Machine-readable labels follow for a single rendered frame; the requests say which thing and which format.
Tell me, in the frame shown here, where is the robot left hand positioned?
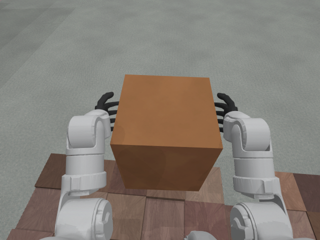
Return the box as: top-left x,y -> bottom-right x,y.
95,92 -> 119,132

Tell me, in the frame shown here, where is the right robot forearm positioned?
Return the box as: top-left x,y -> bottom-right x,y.
223,111 -> 293,236

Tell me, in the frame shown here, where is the robot right hand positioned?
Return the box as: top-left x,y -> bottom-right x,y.
214,93 -> 238,133

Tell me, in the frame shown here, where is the robot left upper arm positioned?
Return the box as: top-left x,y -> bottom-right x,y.
40,198 -> 113,240

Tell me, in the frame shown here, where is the carton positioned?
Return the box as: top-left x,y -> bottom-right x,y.
110,74 -> 223,192

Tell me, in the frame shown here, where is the robot right upper arm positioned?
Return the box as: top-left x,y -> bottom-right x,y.
230,201 -> 315,240

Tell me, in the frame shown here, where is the left robot forearm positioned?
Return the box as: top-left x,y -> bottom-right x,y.
54,109 -> 111,236

